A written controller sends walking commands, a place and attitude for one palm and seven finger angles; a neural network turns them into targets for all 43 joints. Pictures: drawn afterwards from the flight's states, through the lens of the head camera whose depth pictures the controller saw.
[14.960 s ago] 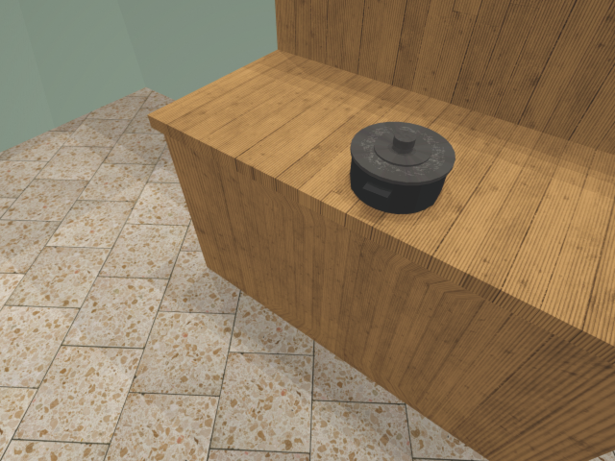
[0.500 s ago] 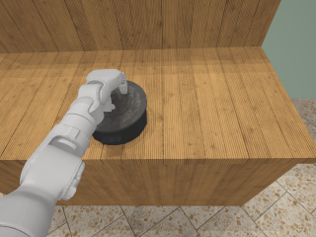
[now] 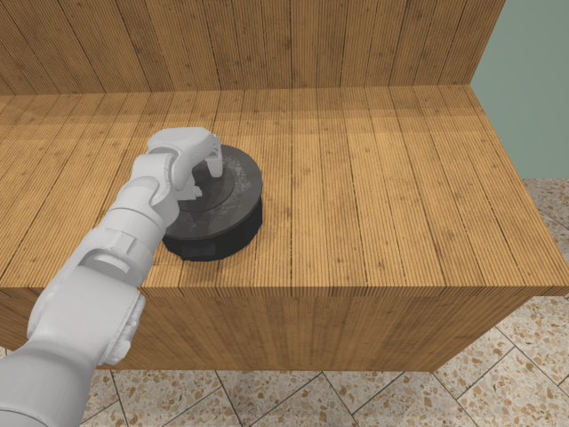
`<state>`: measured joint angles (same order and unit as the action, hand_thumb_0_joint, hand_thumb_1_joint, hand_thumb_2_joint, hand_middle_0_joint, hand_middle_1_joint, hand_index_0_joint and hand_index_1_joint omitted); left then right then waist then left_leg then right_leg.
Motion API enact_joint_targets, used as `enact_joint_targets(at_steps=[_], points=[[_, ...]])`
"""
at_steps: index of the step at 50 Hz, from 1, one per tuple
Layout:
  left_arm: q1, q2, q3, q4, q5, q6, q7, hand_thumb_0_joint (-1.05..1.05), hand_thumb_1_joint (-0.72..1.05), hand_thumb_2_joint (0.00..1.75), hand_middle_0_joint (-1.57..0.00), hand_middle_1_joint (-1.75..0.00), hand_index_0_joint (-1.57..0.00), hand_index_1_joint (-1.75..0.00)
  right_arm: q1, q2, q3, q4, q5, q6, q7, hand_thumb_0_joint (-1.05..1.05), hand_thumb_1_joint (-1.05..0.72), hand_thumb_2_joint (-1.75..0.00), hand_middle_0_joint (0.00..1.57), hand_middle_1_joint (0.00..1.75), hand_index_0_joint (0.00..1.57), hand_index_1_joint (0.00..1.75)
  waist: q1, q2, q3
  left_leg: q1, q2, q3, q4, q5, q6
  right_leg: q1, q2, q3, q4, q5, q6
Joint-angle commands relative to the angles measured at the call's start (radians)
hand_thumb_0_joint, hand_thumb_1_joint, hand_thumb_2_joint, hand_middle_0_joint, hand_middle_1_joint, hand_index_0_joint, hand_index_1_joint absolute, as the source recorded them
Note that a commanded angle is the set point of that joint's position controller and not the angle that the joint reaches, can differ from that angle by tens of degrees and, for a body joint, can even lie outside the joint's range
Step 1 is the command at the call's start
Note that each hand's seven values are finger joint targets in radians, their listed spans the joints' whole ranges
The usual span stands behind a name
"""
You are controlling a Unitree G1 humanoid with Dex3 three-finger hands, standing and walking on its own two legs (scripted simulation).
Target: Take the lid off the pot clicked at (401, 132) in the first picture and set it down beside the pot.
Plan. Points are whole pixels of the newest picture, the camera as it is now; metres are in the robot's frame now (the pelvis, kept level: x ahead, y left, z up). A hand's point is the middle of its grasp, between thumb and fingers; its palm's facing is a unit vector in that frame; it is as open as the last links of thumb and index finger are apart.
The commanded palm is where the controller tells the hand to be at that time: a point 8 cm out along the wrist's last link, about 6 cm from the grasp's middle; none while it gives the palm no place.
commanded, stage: close the fingers and squeeze the knob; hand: left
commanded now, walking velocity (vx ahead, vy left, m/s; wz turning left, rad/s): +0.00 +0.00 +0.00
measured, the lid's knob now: (197, 176) +0.49 +0.13 +0.06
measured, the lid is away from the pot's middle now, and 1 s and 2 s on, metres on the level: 0.00 0.00 0.01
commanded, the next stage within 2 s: lift the lid straight up in 0.70 s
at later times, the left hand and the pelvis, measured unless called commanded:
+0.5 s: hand (189, 178) +0.47 +0.13 +0.08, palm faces -0.35 -0.02 -0.94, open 7.1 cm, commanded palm +0.46 +0.13 +0.14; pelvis +0.00 +0.01 +0.00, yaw +0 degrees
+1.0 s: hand (187, 180) +0.46 +0.14 +0.09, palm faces -0.35 -0.02 -0.94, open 7.1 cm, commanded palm +0.46 +0.13 +0.16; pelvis +0.00 +0.01 +0.00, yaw +0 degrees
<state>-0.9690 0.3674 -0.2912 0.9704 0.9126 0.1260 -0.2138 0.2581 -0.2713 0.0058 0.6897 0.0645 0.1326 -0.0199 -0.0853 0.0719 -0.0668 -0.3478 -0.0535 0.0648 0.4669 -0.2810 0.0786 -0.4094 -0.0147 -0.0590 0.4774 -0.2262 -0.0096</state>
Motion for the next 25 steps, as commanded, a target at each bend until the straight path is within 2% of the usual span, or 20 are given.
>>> enact_joint_targets(at_steps=[1,4,5,6,8,9,10,14,15,17,18,19,20,21,23,24,25], points=[[-0.494,0.170,0.056,-0.130,0.006,0.010,0.036,0.00,0.56,0.56,-0.84,-1.03,-0.84,-1.03,0.024,-0.123,-0.033,-0.090,-0.002,-0.019,-0.010,0.00,-0.90,-0.90,0.20,0.30,0.20,0.30,-0.025,-0.105,-0.351,0.152,0.034,-0.085,-0.016,0.377,-0.002,0.158,0.016,0.036,-0.008,0.350,-0.029],[-0.507,0.219,0.091,-0.127,0.009,0.007,0.039,0.00,0.63,0.46,-0.88,-1.02,-0.88,-1.02,0.027,-0.129,-0.034,-0.092,-0.003,-0.020,-0.017,0.00,-0.90,-0.90,0.20,0.30,0.20,0.30,-0.022,-0.118,-0.363,0.134,0.030,-0.078,-0.023,0.331,0.001,0.181,0.014,0.043,-0.011,0.335,-0.030],[-0.506,0.247,0.110,-0.116,0.012,0.007,0.040,0.00,0.59,0.52,-0.85,-1.01,-0.85,-1.01,0.029,-0.131,-0.030,-0.091,-0.002,-0.021,-0.019,0.00,-0.90,-0.90,0.20,0.30,0.20,0.30,-0.018,-0.118,-0.358,0.121,0.029,-0.079,-0.028,0.318,0.000,0.189,0.013,0.043,-0.011,0.331,-0.031],[-0.510,0.238,0.103,-0.135,0.014,0.005,0.039,0.00,0.56,0.56,-0.83,-1.01,-0.83,-1.01,0.027,-0.129,-0.030,-0.094,-0.001,-0.020,-0.021,0.00,-0.90,-0.90,0.20,0.30,0.20,0.30,-0.017,-0.115,-0.382,0.130,0.030,-0.079,-0.026,0.338,0.001,0.197,0.011,0.045,-0.006,0.346,-0.031],[-0.514,0.199,0.074,-0.170,0.014,-0.008,0.036,0.00,0.54,0.61,-0.81,-1.01,-0.81,-1.01,0.027,-0.123,-0.034,-0.100,-0.005,-0.024,-0.016,0.00,-0.90,-0.90,0.20,0.30,0.20,0.30,-0.017,-0.068,-0.406,0.172,0.033,-0.086,-0.014,0.408,0.001,0.179,0.011,0.043,-0.004,0.366,-0.031],[-0.508,0.201,0.079,-0.167,0.019,-0.008,0.036,0.00,0.53,0.62,-0.80,-1.01,-0.81,-1.00,0.032,-0.123,-0.037,-0.094,-0.006,-0.023,-0.014,0.00,-0.90,-0.90,0.20,0.30,0.20,0.30,-0.018,-0.075,-0.408,0.189,0.039,-0.090,-0.009,0.438,-0.002,0.164,0.012,0.039,-0.001,0.368,-0.030],[-0.496,0.180,0.061,-0.142,0.022,-0.006,0.035,0.00,0.53,0.63,-0.80,-1.01,-0.81,-1.00,0.032,-0.123,-0.035,-0.094,-0.005,-0.021,-0.011,0.00,-0.90,-0.90,0.20,0.30,0.20,0.30,-0.021,-0.062,-0.382,0.189,0.041,-0.094,-0.007,0.442,-0.006,0.135,0.015,0.035,-0.002,0.348,-0.031],[-0.496,0.264,0.129,-0.141,0.015,-0.005,0.044,0.00,0.55,0.64,-0.81,-1.01,-0.82,-1.00,0.038,-0.130,-0.034,-0.096,-0.007,-0.020,-0.016,0.00,-0.90,-0.90,0.20,0.30,0.20,0.30,-0.010,-0.107,-0.395,0.147,0.036,-0.083,-0.018,0.385,0.000,0.195,0.014,0.044,-0.007,0.362,-0.031],[-0.487,0.238,0.106,-0.114,0.016,0.000,0.043,0.00,0.56,0.64,-0.81,-1.01,-0.82,-1.00,0.033,-0.128,-0.031,-0.096,-0.003,-0.019,-0.018,0.00,-0.90,-0.90,0.20,0.30,0.20,0.30,-0.017,-0.119,-0.373,0.132,0.034,-0.081,-0.022,0.371,0.000,0.188,0.015,0.041,-0.007,0.357,-0.031],[-0.514,0.199,0.080,-0.155,0.008,-0.006,0.041,0.00,0.57,0.65,-0.82,-1.01,-0.83,-1.00,0.034,-0.126,-0.039,-0.100,-0.005,-0.024,-0.016,0.00,-0.90,-0.90,0.20,0.30,0.20,0.30,-0.020,-0.096,-0.379,0.153,0.035,-0.085,-0.018,0.378,0.001,0.165,0.012,0.040,-0.012,0.346,-0.031],[-0.538,0.216,0.086,-0.179,0.017,-0.010,0.044,0.00,0.58,0.66,-0.83,-1.01,-0.83,-1.01,0.036,-0.128,-0.039,-0.094,-0.005,-0.024,-0.014,0.00,-0.90,-0.90,0.20,0.30,0.20,0.30,-0.021,-0.081,-0.397,0.174,0.040,-0.090,-0.019,0.394,-0.001,0.160,0.014,0.039,-0.008,0.343,-0.031],[-0.517,0.219,0.092,-0.156,0.024,-0.006,0.047,0.00,0.59,0.66,-0.83,-1.01,-0.83,-1.01,0.034,-0.126,-0.038,-0.093,-0.005,-0.024,-0.013,0.00,-0.90,-0.90,0.20,0.30,0.20,0.30,-0.017,-0.078,-0.388,0.178,0.041,-0.092,-0.017,0.404,-0.003,0.150,0.015,0.037,-0.007,0.337,-0.032],[-0.498,0.204,0.084,-0.142,0.020,-0.002,0.047,0.00,0.60,0.67,-0.84,-1.02,-0.84,-1.01,0.040,-0.125,-0.037,-0.094,-0.006,-0.025,-0.013,0.00,-0.90,-0.90,0.20,0.30,0.20,0.30,-0.015,-0.071,-0.384,0.180,0.042,-0.092,-0.016,0.415,-0.004,0.146,0.016,0.035,-0.006,0.337,-0.032],[-0.501,0.229,0.102,-0.144,0.023,-0.001,0.049,0.00,0.61,0.67,-0.84,-1.02,-0.84,-1.01,0.043,-0.128,-0.037,-0.089,-0.006,-0.023,-0.013,0.00,-0.90,-0.90,0.20,0.30,0.20,0.30,-0.014,-0.082,-0.389,0.179,0.045,-0.094,-0.017,0.417,-0.005,0.151,0.017,0.035,-0.005,0.338,-0.032],[-0.509,0.236,0.110,-0.173,0.021,-0.007,0.051,0.00,0.63,0.69,-0.85,-1.02,-0.85,-1.01,0.040,-0.127,-0.038,-0.097,-0.009,-0.025,-0.010,0.00,-0.90,-0.90,0.20,0.30,0.20,0.30,-0.009,-0.064,-0.412,0.195,0.044,-0.099,-0.015,0.442,-0.006,0.157,0.015,0.036,-0.003,0.342,-0.032],[-0.514,0.229,0.102,-0.169,0.024,-0.005,0.053,0.00,0.63,0.69,-0.86,-1.03,-0.86,-1.02,0.037,-0.126,-0.038,-0.094,-0.008,-0.024,-0.009,0.00,-0.90,-0.90,0.20,0.30,0.20,0.30,-0.012,-0.070,-0.405,0.196,0.045,-0.099,-0.015,0.444,-0.007,0.153,0.017,0.035,-0.004,0.345,-0.032],[-0.523,0.211,0.090,-0.185,0.021,-0.004,0.055,0.00,0.64,0.70,-0.86,-1.03,-0.86,-1.02,0.036,-0.123,-0.039,-0.096,-0.010,-0.026,-0.007,0.00,-0.90,-0.90,0.20,0.30,0.20,0.30,-0.011,-0.049,-0.412,0.209,0.047,-0.101,-0.015,0.460,-0.009,0.146,0.016,0.033,-0.002,0.343,-0.032]])
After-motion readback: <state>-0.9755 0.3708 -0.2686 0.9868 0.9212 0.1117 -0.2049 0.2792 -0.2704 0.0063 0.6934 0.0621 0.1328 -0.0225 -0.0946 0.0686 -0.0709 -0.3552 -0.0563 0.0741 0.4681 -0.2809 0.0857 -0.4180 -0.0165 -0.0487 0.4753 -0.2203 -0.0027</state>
